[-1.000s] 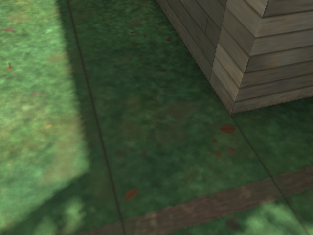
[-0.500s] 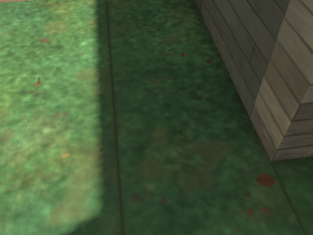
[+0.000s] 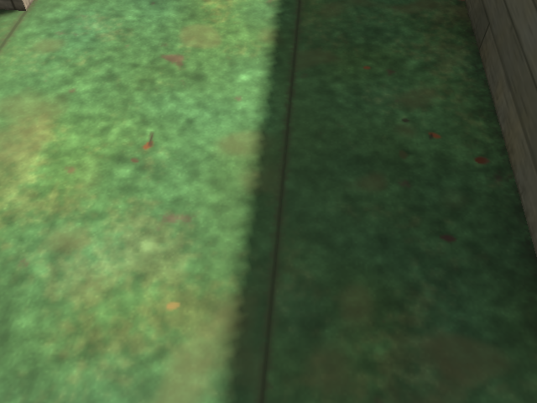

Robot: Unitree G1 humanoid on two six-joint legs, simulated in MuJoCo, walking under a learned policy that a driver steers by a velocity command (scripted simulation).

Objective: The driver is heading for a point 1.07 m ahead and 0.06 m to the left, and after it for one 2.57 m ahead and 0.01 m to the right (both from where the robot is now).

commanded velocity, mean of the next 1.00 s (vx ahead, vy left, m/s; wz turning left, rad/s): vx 0.50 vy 0.00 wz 0.34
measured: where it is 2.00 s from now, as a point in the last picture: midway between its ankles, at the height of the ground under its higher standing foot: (222, 204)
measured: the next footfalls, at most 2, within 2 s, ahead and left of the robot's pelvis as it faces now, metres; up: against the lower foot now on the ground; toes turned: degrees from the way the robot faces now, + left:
right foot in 0.30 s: +0.37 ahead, -0.14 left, +0.00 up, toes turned +14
left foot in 0.80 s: +0.53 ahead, +0.21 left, +0.00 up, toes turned +24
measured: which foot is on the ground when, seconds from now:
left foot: down 0.00-0.32, up 0.34-0.78, down 0.80-1.00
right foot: up 0.00-0.28, down 0.30-0.82, up 0.84-1.00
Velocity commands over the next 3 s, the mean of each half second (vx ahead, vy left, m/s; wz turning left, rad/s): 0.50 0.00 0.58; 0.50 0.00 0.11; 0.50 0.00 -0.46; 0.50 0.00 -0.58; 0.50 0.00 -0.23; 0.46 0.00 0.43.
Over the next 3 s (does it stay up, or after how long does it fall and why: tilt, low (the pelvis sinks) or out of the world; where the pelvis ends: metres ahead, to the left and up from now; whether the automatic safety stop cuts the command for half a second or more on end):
stays up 1.57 -0.01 -0.01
